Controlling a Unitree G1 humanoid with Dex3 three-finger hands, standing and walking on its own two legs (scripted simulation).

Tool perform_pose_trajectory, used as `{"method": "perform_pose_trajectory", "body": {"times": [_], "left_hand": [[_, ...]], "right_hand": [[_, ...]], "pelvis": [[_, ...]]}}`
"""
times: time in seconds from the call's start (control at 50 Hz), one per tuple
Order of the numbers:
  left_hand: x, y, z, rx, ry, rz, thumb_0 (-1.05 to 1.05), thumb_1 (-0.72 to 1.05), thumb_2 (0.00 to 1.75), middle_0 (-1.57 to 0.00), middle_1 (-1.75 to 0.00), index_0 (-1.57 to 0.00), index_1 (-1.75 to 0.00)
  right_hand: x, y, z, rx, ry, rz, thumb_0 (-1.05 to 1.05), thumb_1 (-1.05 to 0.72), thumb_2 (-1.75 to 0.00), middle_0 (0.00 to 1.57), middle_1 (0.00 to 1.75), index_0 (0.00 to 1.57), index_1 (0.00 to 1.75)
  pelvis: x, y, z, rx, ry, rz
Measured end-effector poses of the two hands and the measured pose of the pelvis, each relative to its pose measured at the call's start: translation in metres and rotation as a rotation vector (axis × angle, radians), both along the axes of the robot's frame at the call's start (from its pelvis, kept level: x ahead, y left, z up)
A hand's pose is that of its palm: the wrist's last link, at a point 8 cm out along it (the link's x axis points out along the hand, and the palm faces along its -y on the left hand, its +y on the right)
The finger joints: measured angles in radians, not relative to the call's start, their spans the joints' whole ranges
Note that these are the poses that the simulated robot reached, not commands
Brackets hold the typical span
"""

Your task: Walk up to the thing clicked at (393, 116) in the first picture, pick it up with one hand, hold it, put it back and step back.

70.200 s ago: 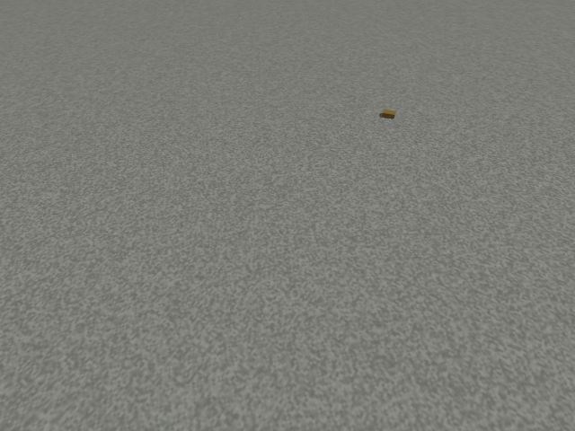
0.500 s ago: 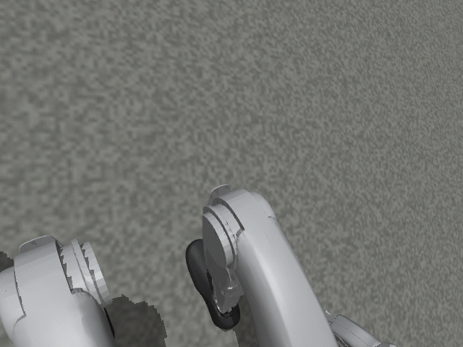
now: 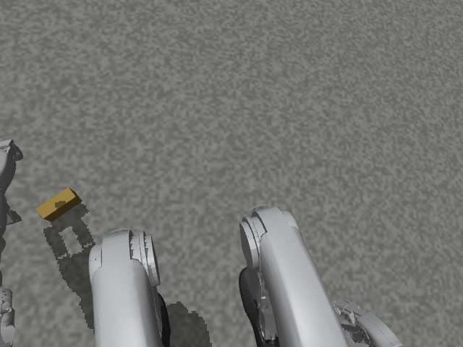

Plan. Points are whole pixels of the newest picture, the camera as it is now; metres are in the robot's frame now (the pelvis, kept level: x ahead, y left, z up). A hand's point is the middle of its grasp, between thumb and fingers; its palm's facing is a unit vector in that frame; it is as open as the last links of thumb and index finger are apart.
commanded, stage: withdraw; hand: left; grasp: from above
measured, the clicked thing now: (60, 204) +0.42 +0.33 -0.31
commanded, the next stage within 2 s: home in 0.44 s
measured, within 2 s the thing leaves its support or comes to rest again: neither
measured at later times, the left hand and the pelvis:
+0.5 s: hand (32, 192) +0.42 +0.33 -0.18, palm faces -0.34 -0.08 -0.94, open 12.2 cm; pelvis -0.01 +0.00 -0.02, yaw +1 degrees
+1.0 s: hand out of the picture +0.33 +0.30 -0.01, palm faces -0.30 -0.52 -0.80, open 8.7 cm; pelvis +0.01 -0.01 +0.10, yaw +5 degrees
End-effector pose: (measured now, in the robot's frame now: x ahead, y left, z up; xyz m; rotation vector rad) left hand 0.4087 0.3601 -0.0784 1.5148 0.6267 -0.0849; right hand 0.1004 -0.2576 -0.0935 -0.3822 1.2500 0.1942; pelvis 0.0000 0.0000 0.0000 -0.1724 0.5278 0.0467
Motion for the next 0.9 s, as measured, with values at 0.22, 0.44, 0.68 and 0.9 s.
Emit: {"method": "perform_pose_trajectory", "body": {"times": [0.22, 0.44, 0.68, 0.9], "left_hand": [[-0.03, -0.005, 0.007, -0.147, 0.083, -0.158, 0.0, -0.2, 0.77, -0.36, -0.75, -0.36, -0.76], [-0.002, -0.021, -0.043, -0.105, -0.07, -0.226, 0.0, -0.21, 0.78, -0.32, -0.78, -0.33, -0.78], [0.012, -0.008, -0.002, 0.002, -0.079, -0.023, 0.0, -0.11, 0.78, -0.3, -0.71, -0.32, -0.71], [-0.041, -0.026, 0.083, -0.257, -0.044, 0.086, 0.0, 0.3, 0.89, -0.24, -0.52, -0.23, -0.53]], "right_hand": [[0.03, -0.015, 0.018, -0.149, -0.062, 0.071, 0.0, -0.9, -0.9, 0.2, 0.3, 0.2, 0.3], [0.002, -0.019, -0.002, -0.25, 0.054, 0.026, 0.0, -0.89, -0.9, 0.2, 0.3, 0.2, 0.3], [-0.03, -0.002, -0.015, -0.12, 0.129, -0.11, 0.0, -0.89, -0.89, 0.2, 0.3, 0.2, 0.3], [0.005, -0.006, 0.039, -0.08, 0.051, -0.151, 0.0, -0.9, -0.9, 0.2, 0.3, 0.2, 0.3]], "pelvis": [[-0.014, -0.009, 0.011, 0.034, -0.022, 0.018], [-0.009, -0.005, -0.017, 0.011, -0.021, 0.012], [0.0, -0.007, -0.001, 0.037, 0.061, 0.01], [0.006, -0.008, 0.067, 0.06, 0.087, 0.032]]}}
